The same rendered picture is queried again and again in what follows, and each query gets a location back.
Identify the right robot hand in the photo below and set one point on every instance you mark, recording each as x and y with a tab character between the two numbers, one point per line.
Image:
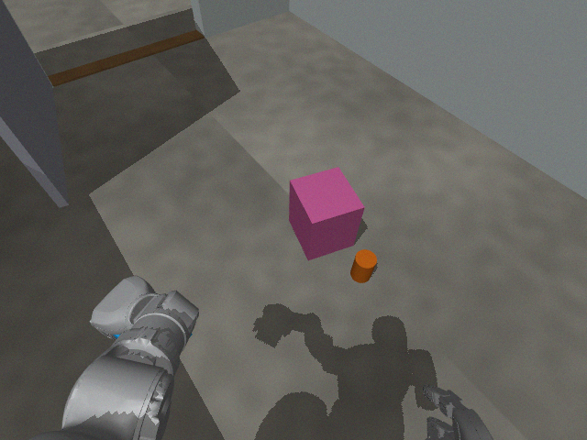
467	424

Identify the left robot arm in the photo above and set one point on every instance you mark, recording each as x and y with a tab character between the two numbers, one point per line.
125	394

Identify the left robot hand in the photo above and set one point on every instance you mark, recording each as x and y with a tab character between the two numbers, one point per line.
109	316

